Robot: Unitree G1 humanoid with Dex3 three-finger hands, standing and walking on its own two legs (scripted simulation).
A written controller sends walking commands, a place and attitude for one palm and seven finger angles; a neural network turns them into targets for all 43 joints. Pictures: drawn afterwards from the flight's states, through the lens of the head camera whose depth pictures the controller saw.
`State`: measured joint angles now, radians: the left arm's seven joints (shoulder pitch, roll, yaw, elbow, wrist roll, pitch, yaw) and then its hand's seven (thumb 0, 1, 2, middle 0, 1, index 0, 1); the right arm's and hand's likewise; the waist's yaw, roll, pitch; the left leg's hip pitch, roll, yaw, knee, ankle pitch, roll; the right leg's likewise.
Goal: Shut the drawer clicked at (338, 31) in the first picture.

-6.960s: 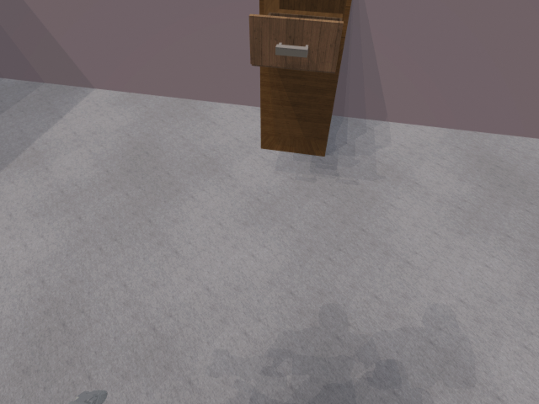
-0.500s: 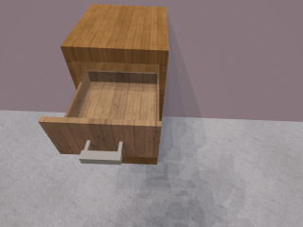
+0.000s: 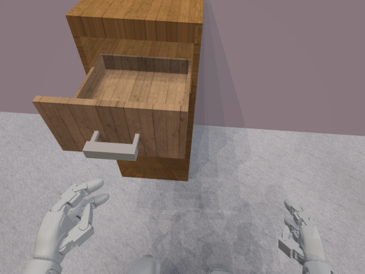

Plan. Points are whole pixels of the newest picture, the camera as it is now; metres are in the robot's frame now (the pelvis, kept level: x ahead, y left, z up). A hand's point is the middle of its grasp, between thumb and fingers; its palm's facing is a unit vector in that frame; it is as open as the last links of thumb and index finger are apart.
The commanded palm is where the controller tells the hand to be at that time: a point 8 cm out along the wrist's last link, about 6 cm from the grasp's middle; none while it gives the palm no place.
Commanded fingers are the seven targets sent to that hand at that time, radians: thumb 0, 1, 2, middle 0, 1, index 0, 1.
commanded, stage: raise the hand and make a fist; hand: left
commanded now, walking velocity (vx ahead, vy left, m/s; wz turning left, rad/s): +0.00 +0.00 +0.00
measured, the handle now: (113, 143) +0.39 +0.19 +0.06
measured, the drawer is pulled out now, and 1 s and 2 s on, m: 0.30 0.30 0.30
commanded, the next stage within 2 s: bring the fist close to the handle in 1.48 s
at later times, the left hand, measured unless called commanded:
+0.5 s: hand (90, 206) +0.22 +0.19 +0.09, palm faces +0.02 -1.00 -0.04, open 3.5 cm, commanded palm +0.19 +0.23 +0.10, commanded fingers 0.00 0.90 0.90 -1.14 -1.32 -1.14 -1.32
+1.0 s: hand (92, 198) +0.22 +0.17 +0.14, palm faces +0.00 -1.00 -0.04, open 3.2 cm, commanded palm +0.19 +0.22 +0.15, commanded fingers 0.00 0.90 0.90 -1.40 -1.60 -1.40 -1.60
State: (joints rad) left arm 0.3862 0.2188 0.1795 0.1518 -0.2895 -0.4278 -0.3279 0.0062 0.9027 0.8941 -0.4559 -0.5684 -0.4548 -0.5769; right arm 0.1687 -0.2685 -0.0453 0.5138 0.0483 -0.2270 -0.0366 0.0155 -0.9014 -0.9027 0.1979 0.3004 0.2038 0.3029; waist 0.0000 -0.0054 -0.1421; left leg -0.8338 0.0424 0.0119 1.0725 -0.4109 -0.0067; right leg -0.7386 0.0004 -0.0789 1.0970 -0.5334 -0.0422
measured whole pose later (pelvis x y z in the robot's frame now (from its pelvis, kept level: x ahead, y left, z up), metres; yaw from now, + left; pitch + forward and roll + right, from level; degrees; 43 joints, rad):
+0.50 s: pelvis +0.03 +0.01 +0.03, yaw +0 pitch +9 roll -1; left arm 0.55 0.20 0.13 -0.14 -0.27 -0.35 -0.22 0.01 0.90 0.90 -0.95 -1.11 -0.95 -1.12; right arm 0.28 -0.23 -0.02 0.58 0.04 -0.22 -0.04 0.02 -0.90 -0.90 0.20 0.30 0.21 0.30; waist -0.02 0.04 -0.11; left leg -0.70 0.03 0.02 0.94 -0.41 0.01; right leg -0.59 0.00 -0.07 0.93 -0.50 -0.02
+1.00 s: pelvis +0.04 +0.02 +0.03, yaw +1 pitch +5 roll -2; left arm 0.59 0.20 0.01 -0.38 -0.20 -0.18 -0.11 0.01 0.90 0.89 -1.38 -1.57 -1.38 -1.58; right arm 0.25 -0.21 0.05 0.46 0.04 -0.16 -0.03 0.02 -0.90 -0.90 0.20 0.30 0.21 0.30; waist 0.01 0.05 -0.11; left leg -0.59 0.02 0.01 0.90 -0.40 0.02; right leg -0.47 -0.01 -0.08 0.86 -0.48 -0.01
